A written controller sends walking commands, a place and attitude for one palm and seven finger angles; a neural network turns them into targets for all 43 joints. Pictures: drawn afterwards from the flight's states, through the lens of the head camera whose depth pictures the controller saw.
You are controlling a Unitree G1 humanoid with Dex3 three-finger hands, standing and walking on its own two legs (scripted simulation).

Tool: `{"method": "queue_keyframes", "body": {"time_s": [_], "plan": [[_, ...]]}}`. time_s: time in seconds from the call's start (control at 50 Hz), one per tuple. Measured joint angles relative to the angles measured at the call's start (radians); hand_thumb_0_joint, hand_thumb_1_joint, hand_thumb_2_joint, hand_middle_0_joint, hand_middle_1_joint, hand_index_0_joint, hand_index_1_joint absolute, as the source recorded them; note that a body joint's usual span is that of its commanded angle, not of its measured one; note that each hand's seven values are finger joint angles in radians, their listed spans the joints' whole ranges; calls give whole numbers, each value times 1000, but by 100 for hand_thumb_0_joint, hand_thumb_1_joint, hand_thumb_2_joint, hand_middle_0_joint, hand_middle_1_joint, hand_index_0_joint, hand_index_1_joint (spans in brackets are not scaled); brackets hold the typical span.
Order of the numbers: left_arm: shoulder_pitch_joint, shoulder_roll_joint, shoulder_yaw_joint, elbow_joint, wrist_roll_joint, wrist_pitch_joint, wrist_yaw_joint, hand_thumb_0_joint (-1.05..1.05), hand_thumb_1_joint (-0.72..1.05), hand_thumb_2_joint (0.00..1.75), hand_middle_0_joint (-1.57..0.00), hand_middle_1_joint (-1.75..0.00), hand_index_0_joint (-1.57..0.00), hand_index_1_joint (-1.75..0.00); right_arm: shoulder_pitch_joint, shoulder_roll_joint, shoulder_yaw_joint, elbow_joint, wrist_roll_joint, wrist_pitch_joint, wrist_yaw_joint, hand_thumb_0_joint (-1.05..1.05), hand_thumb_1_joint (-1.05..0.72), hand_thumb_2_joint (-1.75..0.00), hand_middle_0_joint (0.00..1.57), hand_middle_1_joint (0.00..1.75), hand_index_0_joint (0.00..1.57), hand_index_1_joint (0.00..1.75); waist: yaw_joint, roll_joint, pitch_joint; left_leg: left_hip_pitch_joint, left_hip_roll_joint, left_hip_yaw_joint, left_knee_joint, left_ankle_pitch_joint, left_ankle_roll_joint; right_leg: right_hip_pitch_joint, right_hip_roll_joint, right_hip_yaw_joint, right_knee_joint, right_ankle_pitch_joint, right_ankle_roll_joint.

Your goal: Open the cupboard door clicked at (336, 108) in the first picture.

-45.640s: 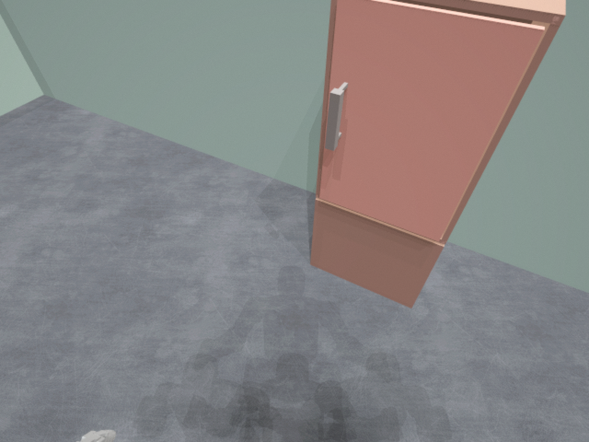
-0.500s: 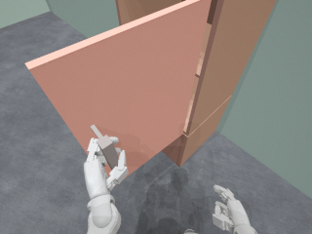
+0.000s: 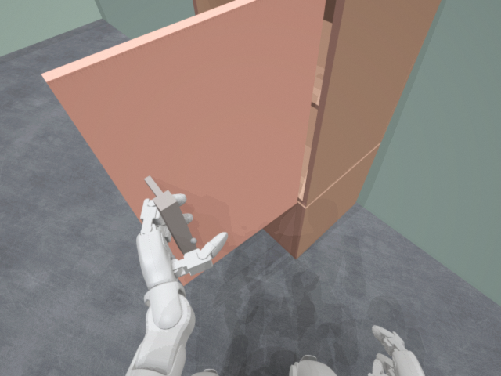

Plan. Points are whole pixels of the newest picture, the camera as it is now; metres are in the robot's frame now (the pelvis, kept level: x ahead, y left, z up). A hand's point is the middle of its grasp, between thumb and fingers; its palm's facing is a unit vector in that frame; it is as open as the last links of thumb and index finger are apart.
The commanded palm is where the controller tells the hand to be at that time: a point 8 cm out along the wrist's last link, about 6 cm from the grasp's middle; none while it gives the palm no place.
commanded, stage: open thumb and fingers to let go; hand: left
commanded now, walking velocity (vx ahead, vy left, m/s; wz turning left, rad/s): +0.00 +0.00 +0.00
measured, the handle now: (170, 218) +0.36 +0.15 +0.04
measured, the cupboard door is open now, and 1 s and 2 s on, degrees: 86 87 87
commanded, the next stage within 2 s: slide the hand sideways off the handle in 0.42 s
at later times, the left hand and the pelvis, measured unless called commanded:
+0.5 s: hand (193, 241) +0.31 +0.10 +0.05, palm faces +0.33 -0.94 -0.01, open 15.2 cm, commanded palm +0.27 +0.15 +0.05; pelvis -0.02 +0.02 +0.00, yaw -1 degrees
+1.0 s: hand (178, 270) +0.27 +0.12 +0.05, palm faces -0.12 -0.99 -0.01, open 16.4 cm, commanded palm +0.24 +0.18 +0.05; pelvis -0.01 +0.05 -0.01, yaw -2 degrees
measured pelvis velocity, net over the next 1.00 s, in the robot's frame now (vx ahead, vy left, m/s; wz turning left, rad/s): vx -0.01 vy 0.05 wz -0.03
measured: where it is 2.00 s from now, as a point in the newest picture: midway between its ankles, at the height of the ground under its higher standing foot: outside the picture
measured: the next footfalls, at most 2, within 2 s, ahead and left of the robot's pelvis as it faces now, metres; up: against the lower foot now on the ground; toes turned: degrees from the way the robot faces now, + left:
none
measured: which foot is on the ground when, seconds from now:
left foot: down 0.00-1.00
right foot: down 0.00-1.00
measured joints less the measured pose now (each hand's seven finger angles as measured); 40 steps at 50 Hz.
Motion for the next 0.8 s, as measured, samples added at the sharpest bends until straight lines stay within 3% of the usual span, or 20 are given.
{"method": "queue_keyframes", "body": {"time_s": [0.1,0.2,0.42,0.54,0.58,0.64,0.68,0.72,0.76,0.8], "plan": [[-52,-3,9,59,0,-13,12,1,-22,41,-32,-122,-30,-123,-8,-1,1,5,0,-8,2,1,-91,-90,20,30,20,30,-2,-2,2,-7,-3,7,4,11,5,-7,-2,7,-1,16,2],[-92,-7,10,102,3,-23,22,0,-39,34,-29,-112,-28,-112,-19,4,8,4,-1,-12,3,1,-91,-90,20,30,20,30,-2,-5,3,-13,-6,12,9,18,12,-11,-5,13,-3,29,8],[-115,-23,-21,131,23,-35,33,-1,-49,30,-24,-69,-22,-68,-25,16,21,-6,-7,-7,13,1,-91,-90,20,30,20,30,5,-9,2,-17,-14,22,14,21,29,-11,-11,24,-12,43,24],[-119,-25,-40,133,32,-35,44,-1,-49,30,-32,-57,-29,-59,-31,20,24,-2,-10,0,12,1,-91,-90,20,30,20,30,13,-10,2,-23,-19,25,21,18,37,-15,-16,28,-8,43,32],[-107,-5,-38,123,45,-44,-17,-1,-49,30,-32,-53,-27,-55,-28,18,29,-5,-8,-6,13,1,-91,-90,20,30,20,30,13,-12,2,-28,-23,25,27,16,40,-20,-20,28,-2,42,34],[-93,84,-37,106,27,-67,-229,-1,-49,30,-28,-46,-19,-48,-9,7,31,-22,10,-19,7,1,-91,-90,20,30,20,30,19,-10,8,-36,-28,20,45,9,44,-23,-26,24,14,34,36],[-94,143,-42,92,-32,-61,-377,-1,-49,30,-25,-42,-15,-43,2,-5,34,-33,34,-28,1,1,-91,-90,20,30,20,30,22,-2,18,-32,-29,17,55,4,47,-15,-28,21,18,31,39],[-95,169,-44,77,-106,-38,-482,-1,-50,30,-22,-39,-12,-40,10,-17,37,-43,57,-38,-5,1,-91,-90,20,30,20,30,24,6,27,-24,-30,17,56,2,50,-5,-28,21,13,32,44],[-88,163,-40,59,-153,-10,-528,-1,-50,29,-20,-36,-11,-37,19,-25,38,-55,71,-48,-7,1,-91,-90,20,30,20,30,23,8,29,-19,-32,21,50,4,54,0,-30,25,6,36,48],[-71,145,-32,35,-165,9,-531,-1,-50,29,-18,-34,-11,-35,27,-29,37,-69,75,-56,-3,1,-91,-90,20,30,20,30,21,6,24,-19,-34,27,45,5,58,-3,-31,32,3,38,52]]}}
